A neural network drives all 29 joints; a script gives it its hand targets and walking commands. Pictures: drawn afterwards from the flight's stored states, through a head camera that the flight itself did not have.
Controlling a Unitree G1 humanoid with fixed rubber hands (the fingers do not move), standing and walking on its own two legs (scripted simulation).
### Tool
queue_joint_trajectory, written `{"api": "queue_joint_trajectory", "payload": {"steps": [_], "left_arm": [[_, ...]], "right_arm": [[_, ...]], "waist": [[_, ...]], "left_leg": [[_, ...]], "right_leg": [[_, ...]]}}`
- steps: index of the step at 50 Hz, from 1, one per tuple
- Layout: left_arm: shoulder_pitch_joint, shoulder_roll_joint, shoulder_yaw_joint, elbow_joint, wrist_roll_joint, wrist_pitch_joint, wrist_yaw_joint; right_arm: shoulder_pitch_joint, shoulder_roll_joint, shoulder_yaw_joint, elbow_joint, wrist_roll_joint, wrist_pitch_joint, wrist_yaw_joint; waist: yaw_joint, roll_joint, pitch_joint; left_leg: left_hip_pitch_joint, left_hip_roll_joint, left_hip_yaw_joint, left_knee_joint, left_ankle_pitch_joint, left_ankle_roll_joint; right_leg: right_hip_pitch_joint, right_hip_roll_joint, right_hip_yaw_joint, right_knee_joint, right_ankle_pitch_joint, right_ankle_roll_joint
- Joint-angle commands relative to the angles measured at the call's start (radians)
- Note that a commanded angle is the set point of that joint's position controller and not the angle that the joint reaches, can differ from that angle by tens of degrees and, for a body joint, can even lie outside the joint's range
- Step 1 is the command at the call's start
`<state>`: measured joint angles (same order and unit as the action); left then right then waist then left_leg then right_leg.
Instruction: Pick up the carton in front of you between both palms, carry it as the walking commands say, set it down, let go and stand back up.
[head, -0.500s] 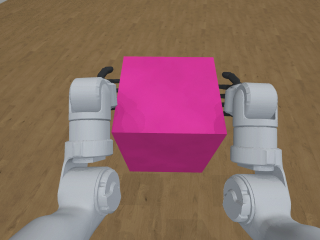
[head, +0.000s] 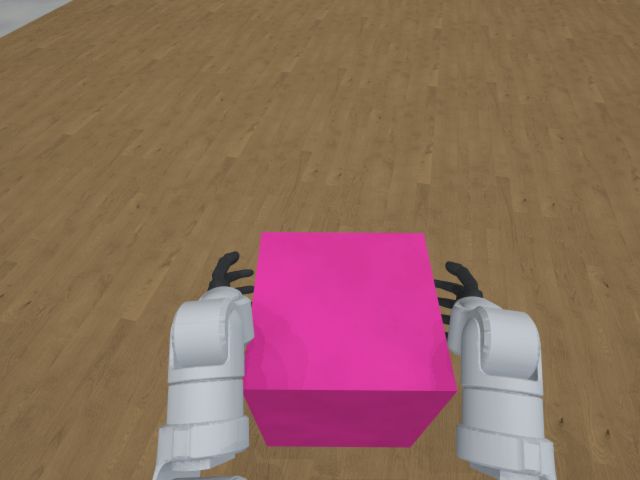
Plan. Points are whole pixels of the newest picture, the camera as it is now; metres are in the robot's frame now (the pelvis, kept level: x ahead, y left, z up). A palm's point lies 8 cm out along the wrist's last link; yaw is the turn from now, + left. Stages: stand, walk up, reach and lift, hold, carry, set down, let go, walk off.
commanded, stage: carry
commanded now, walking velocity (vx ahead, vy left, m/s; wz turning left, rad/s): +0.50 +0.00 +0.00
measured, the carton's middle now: (340, 346) +0.32 +0.00 -0.03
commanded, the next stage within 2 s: none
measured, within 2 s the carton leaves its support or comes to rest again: neither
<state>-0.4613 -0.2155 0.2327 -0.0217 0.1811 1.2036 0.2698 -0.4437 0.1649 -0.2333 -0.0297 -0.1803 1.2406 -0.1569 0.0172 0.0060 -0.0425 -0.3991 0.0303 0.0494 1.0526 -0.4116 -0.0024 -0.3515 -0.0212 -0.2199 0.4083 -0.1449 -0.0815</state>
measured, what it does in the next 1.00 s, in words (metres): walks ahead: left foot, then right foot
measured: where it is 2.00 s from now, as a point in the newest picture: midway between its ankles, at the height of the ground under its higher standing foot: (343, 296)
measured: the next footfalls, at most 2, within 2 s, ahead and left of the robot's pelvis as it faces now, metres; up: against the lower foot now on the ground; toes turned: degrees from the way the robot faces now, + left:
left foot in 0.32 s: +0.38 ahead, +0.13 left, +0.00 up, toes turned +10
right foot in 0.82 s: +0.71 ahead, -0.11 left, +0.00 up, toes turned -14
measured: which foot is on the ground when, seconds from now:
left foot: up 0.00-0.30, down 0.32-0.84, up 0.86-1.00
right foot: down 0.00-0.32, up 0.34-0.80, down 0.82-1.00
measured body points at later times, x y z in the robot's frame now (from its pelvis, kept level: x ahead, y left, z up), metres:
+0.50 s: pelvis +0.31 +0.05 +0.00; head +0.29 +0.06 +0.45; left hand +0.61 +0.18 +0.07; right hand +0.59 -0.11 +0.07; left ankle +0.34 +0.12 -0.74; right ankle +0.25 -0.08 -0.66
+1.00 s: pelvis +0.62 -0.03 +0.00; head +0.64 -0.04 +0.45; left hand +0.92 +0.12 +0.06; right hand +0.92 -0.17 +0.05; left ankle +0.57 +0.12 -0.65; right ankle +0.67 -0.10 -0.74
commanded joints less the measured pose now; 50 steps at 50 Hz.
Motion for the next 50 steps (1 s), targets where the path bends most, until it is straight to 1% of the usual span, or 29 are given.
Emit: {"api": "queue_joint_trajectory", "payload": {"steps": [1,4,7,10,13,15,16,17,18,19,20,21,22,24,27,31,36,38,39,40,41,42,43,44,45,46,47,48,50], "left_arm": [[-0.519,-1.071,-0.693,-0.132,-0.473,0.014,-0.435],[-0.387,-1.063,-0.722,-0.167,-0.506,0.014,-0.454],[-0.325,-1.006,-0.732,-0.172,-0.508,0.032,-0.460],[-0.301,-0.973,-0.732,-0.147,-0.496,0.049,-0.459],[-0.303,-0.948,-0.728,-0.095,-0.485,0.061,-0.458],[-0.317,-0.938,-0.724,-0.057,-0.482,0.067,-0.459],[-0.321,-0.934,-0.723,-0.038,-0.478,0.068,-0.459],[-0.345,-0.935,-0.727,-0.037,-0.481,0.072,-0.460],[-0.398,-0.949,-0.739,-0.051,-0.492,0.077,-0.461],[-0.421,-0.970,-0.746,-0.044,-0.506,0.073,-0.465],[-0.433,-0.992,-0.745,-0.036,-0.516,0.064,-0.468],[-0.437,-1.009,-0.745,-0.042,-0.520,0.053,-0.469],[-0.441,-1.020,-0.737,-0.049,-0.519,0.043,-0.468],[-0.448,-1.041,-0.745,-0.075,-0.517,0.026,-0.460],[-0.424,-1.050,-0.757,-0.109,-0.510,0.014,-0.444],[-0.368,-1.020,-0.765,-0.134,-0.501,0.021,-0.432],[-0.322,-0.983,-0.762,-0.116,-0.498,0.043,-0.443],[-0.326,-0.979,-0.757,-0.100,-0.501,0.048,-0.452],[-0.317,-0.979,-0.751,-0.086,-0.503,0.048,-0.456],[-0.308,-0.983,-0.744,-0.067,-0.502,0.046,-0.460],[-0.303,-0.987,-0.735,-0.051,-0.498,0.043,-0.465],[-0.302,-0.969,-0.722,-0.023,-0.488,0.037,-0.469],[-0.290,-0.987,-0.725,-0.011,-0.487,0.024,-0.470],[-0.306,-1.000,-0.713,-0.034,-0.492,0.019,-0.471],[-0.313,-1.028,-0.713,-0.044,-0.497,0.012,-0.471],[-0.333,-1.050,-0.717,-0.064,-0.498,0.003,-0.471],[-0.350,-1.068,-0.727,-0.079,-0.505,-0.005,-0.472],[-0.359,-1.071,-0.727,-0.096,-0.510,-0.011,-0.471],[-0.344,-1.064,-0.730,-0.118,-0.516,-0.016,-0.473]], "right_arm": [[-0.600,1.133,0.739,-0.173,0.488,-0.047,0.307],[-0.489,1.109,0.778,-0.253,0.483,-0.050,0.292],[-0.426,1.068,0.791,-0.266,0.480,-0.033,0.291],[-0.406,1.036,0.798,-0.241,0.487,-0.012,0.304],[-0.413,1.002,0.784,-0.188,0.495,0.008,0.321],[-0.413,0.987,0.765,-0.138,0.494,0.014,0.331],[-0.399,0.982,0.755,-0.108,0.491,0.015,0.336],[-0.393,0.969,0.742,-0.083,0.482,0.011,0.340],[-0.397,0.975,0.733,-0.041,0.473,0.003,0.339],[-0.403,0.998,0.727,-0.051,0.483,-0.001,0.340],[-0.425,1.020,0.726,-0.061,0.490,-0.006,0.341],[-0.446,1.046,0.728,-0.072,0.495,-0.013,0.342],[-0.481,1.068,0.732,-0.094,0.503,-0.022,0.343],[-0.515,1.094,0.750,-0.131,0.520,-0.037,0.344],[-0.498,1.083,0.764,-0.160,0.536,-0.046,0.341],[-0.439,1.046,0.761,-0.188,0.518,-0.035,0.332],[-0.358,1.020,0.750,-0.143,0.480,-0.018,0.328],[-0.356,1.018,0.752,-0.129,0.473,-0.018,0.328],[-0.364,1.018,0.754,-0.126,0.471,-0.018,0.329],[-0.367,1.019,0.757,-0.122,0.471,-0.018,0.330],[-0.376,1.015,0.759,-0.116,0.474,-0.019,0.332],[-0.409,1.025,0.771,-0.127,0.483,-0.014,0.334],[-0.438,1.018,0.772,-0.148,0.492,-0.014,0.336],[-0.464,1.042,0.787,-0.146,0.494,-0.022,0.334],[-0.482,1.052,0.787,-0.168,0.508,-0.032,0.334],[-0.490,1.062,0.791,-0.183,0.517,-0.041,0.333],[-0.486,1.072,0.795,-0.191,0.520,-0.049,0.331],[-0.481,1.095,0.800,-0.194,0.522,-0.054,0.328],[-0.443,1.102,0.798,-0.193,0.509,-0.065,0.319]], "waist": [[0.004,-0.085,-0.468],[0.004,-0.130,-0.442],[0.003,-0.148,-0.382],[0.004,-0.143,-0.311],[0.003,-0.153,-0.237],[-0.013,-0.116,-0.234],[-0.025,-0.080,-0.283],[-0.042,0.090,-0.351],[-0.048,0.325,-0.389],[-0.047,0.277,-0.360],[-0.048,0.184,-0.354],[-0.042,0.067,-0.358],[-0.034,0.024,-0.345],[-0.027,0.077,-0.340],[-0.029,0.108,-0.318],[-0.034,0.099,-0.282],[-0.037,0.138,-0.216],[-0.038,0.154,-0.198],[-0.030,0.155,-0.215],[-0.014,0.128,-0.259],[0.004,0.075,-0.331],[0.016,-0.157,-0.455],[0.018,-0.344,-0.468],[0.012,-0.261,-0.439],[0.010,-0.172,-0.427],[0.001,-0.074,-0.397],[-0.005,-0.051,-0.383],[-0.004,-0.076,-0.387],[-0.002,-0.119,-0.387]], "left_leg": [[-0.228,0.054,-0.025,-0.120,0.031,-0.008],[-0.217,0.054,0.026,-0.270,0.102,-0.025],[-0.185,0.047,0.067,-0.416,0.257,-0.026],[-0.143,0.028,0.103,-0.512,0.343,-0.018],[-0.087,0.021,0.145,-0.567,0.342,0.003],[0.089,-0.029,0.214,-0.632,0.289,0.017],[0.290,-0.007,0.182,-0.613,0.248,0.029],[0.484,0.193,-0.154,-0.691,0.098,0.098],[0.679,0.375,-0.515,-0.790,0.111,0.221],[0.665,0.392,-0.543,-0.805,0.223,0.246],[0.610,0.370,-0.461,-0.786,0.306,0.239],[0.553,0.354,-0.382,-0.787,0.276,0.209],[0.474,0.337,-0.305,-0.821,0.237,0.173],[0.397,0.298,-0.179,-0.880,0.145,0.134],[0.399,0.281,-0.094,-0.937,0.142,0.149],[0.472,0.235,0.009,-0.910,0.364,0.138],[0.535,0.201,0.093,-0.848,0.576,0.098],[0.540,0.202,0.110,-0.787,0.667,0.079],[0.525,0.196,0.134,-0.703,0.749,0.064],[0.465,0.165,0.187,-0.557,0.779,0.033],[0.310,0.137,0.188,-0.373,0.653,0.009],[0.011,0.056,0.156,-0.047,0.383,-0.040],[-0.227,-0.055,0.076,0.142,-0.062,-0.046],[-0.295,0.004,-0.027,0.262,-0.075,-0.010],[-0.307,0.047,-0.052,0.271,-0.032,0.017],[-0.284,0.093,-0.068,0.203,0.040,0.026],[-0.249,0.118,-0.070,0.124,0.091,0.025],[-0.214,0.111,-0.045,0.082,0.124,0.019],[-0.205,0.105,-0.011,-0.015,0.157,0.001]], "right_leg": [[0.564,-0.306,0.353,-0.139,0.291,-0.086],[0.518,-0.277,0.262,-0.172,0.232,-0.095],[0.485,-0.243,0.187,-0.192,0.246,-0.064],[0.452,-0.220,0.132,-0.185,0.261,-0.034],[0.420,-0.221,0.118,-0.146,0.232,-0.012],[0.345,-0.184,0.053,0.015,0.303,0.018],[0.233,-0.154,0.012,0.165,0.309,0.048],[0.022,-0.087,0.001,0.425,0.120,0.100],[-0.280,0.025,0.049,0.673,-0.261,0.125],[-0.392,-0.001,0.154,0.811,-0.363,0.099],[-0.405,-0.044,0.195,0.854,-0.341,0.076],[-0.388,-0.088,0.226,0.824,-0.269,0.066],[-0.349,-0.117,0.236,0.759,-0.209,0.065],[-0.284,-0.121,0.202,0.643,-0.139,0.077],[-0.302,-0.120,0.154,0.493,-0.072,0.106],[-0.320,-0.103,0.101,0.291,0.058,0.113],[-0.246,-0.056,0.037,0.111,0.147,0.079],[-0.161,-0.037,0.005,0.058,0.135,0.060],[-0.065,-0.008,-0.025,0.033,0.112,0.056],[0.107,0.030,-0.068,-0.006,0.076,0.053],[0.343,-0.023,0.000,0.018,0.002,0.046],[0.621,-0.313,0.448,-0.021,-0.124,-0.073],[0.711,-0.411,0.735,-0.165,-0.065,-0.160],[0.670,-0.412,0.647,-0.156,0.047,-0.156],[0.610,-0.378,0.551,-0.126,0.132,-0.133],[0.522,-0.351,0.459,-0.134,0.149,-0.097],[0.456,-0.328,0.392,-0.162,0.101,-0.063],[0.414,-0.311,0.336,-0.185,0.060,-0.050],[0.390,-0.287,0.260,-0.215,0.005,-0.052]]}}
